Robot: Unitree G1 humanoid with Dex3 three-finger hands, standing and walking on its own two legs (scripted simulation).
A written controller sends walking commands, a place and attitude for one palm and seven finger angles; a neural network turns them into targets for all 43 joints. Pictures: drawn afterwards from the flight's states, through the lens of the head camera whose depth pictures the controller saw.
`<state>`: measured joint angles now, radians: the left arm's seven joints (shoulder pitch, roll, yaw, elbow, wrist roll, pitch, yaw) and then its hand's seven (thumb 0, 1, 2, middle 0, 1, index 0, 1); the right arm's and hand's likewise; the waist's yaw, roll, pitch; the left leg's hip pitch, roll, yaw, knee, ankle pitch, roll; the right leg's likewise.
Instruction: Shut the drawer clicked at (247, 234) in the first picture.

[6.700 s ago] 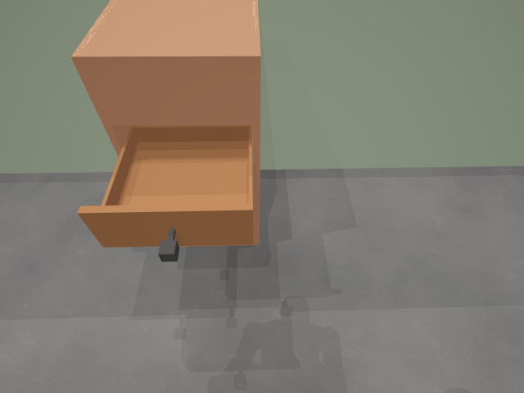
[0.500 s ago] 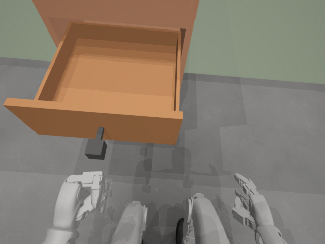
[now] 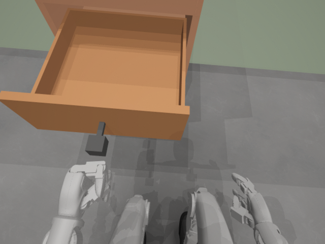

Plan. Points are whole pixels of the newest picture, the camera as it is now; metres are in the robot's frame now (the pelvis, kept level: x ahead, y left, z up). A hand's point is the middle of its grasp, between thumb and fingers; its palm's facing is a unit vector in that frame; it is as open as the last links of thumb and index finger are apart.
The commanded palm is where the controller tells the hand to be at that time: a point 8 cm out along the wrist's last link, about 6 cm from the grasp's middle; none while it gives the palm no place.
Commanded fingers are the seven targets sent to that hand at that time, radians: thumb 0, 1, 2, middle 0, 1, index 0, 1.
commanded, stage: bring the fist close to the handle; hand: left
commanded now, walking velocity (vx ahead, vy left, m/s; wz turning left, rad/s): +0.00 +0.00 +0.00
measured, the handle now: (99, 137) +0.35 +0.17 +0.01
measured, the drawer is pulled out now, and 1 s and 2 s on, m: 0.30 0.25 0.12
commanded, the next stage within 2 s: push the drawer shut in 0.14 s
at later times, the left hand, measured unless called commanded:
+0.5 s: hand (113, 174) +0.27 +0.12 +0.01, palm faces -0.09 -1.00 -0.03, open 3.3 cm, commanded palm +0.26 +0.18 +0.01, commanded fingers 0.00 0.90 0.90 -1.40 -1.60 -1.40 -1.60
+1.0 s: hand (117, 150) +0.32 +0.13 +0.00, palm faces -0.09 -0.99 -0.04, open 3.4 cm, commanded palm +0.32 +0.18 +0.01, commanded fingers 0.00 0.90 0.90 -1.40 -1.60 -1.40 -1.60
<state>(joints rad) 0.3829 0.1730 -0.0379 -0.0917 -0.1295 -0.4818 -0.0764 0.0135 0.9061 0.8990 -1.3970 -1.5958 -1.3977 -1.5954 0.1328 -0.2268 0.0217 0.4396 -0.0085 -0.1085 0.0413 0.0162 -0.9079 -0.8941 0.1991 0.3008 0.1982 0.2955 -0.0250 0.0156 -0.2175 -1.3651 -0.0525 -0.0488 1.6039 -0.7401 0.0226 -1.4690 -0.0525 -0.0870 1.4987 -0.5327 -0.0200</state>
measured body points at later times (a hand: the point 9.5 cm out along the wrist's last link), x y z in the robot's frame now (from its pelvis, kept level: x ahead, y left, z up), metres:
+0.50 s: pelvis +0.00 -0.01 +0.00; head +0.14 +0.01 +0.42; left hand +0.27 +0.18 +0.01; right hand +0.21 -0.23 -0.09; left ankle +0.00 +0.10 -0.55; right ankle +0.08 -0.12 -0.55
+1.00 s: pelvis -0.02 +0.00 +0.00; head +0.13 +0.02 +0.42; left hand +0.32 +0.18 +0.01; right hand +0.17 -0.23 -0.10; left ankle +0.00 +0.10 -0.55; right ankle +0.08 -0.12 -0.55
